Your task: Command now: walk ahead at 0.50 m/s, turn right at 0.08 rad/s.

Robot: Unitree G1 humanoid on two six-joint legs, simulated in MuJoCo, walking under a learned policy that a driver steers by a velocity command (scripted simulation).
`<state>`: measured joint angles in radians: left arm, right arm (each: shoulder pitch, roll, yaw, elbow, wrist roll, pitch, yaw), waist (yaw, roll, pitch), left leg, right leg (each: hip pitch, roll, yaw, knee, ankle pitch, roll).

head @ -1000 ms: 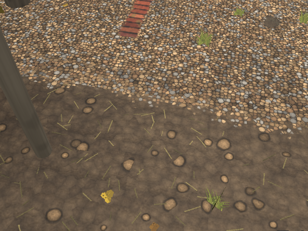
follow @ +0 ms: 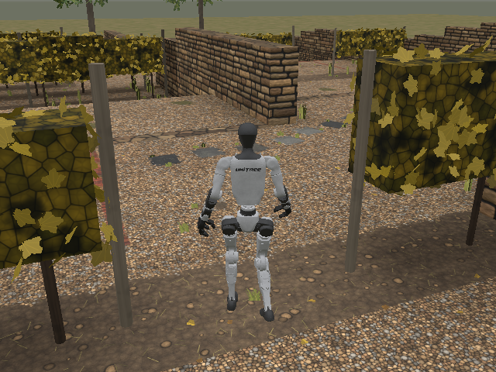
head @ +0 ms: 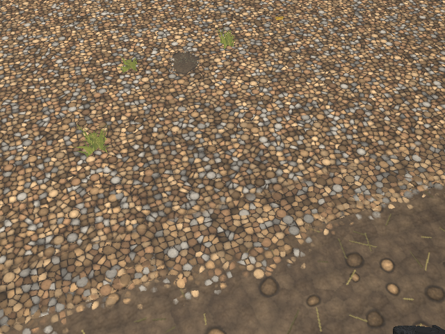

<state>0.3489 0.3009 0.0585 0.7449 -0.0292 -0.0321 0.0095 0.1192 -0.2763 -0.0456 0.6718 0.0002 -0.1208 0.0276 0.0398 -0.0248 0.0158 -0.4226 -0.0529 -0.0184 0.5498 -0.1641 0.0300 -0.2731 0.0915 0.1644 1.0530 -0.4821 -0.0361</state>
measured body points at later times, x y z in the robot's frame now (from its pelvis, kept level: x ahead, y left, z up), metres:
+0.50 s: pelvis +0.25 -0.03 +0.02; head +0.27 -0.04 +0.46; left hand +0.35 +0.26 -0.07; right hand +0.38 -0.29 -0.11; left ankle +0.17 +0.10 -0.64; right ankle +0.29 -0.13 -0.72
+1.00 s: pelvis +0.49 +0.11 +0.01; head +0.52 +0.14 +0.46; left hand +0.44 +0.42 -0.10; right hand +0.75 -0.05 -0.08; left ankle +0.50 +0.20 -0.72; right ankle +0.51 -0.07 -0.64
